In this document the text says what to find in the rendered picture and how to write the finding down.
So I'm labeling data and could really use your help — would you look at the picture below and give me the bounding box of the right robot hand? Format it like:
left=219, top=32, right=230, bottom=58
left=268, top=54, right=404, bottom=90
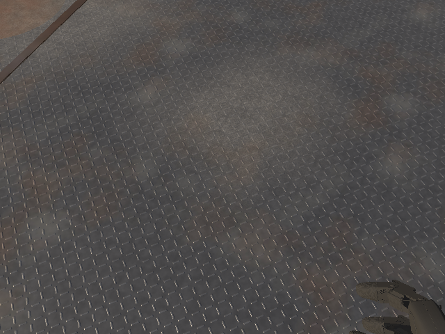
left=349, top=280, right=445, bottom=334

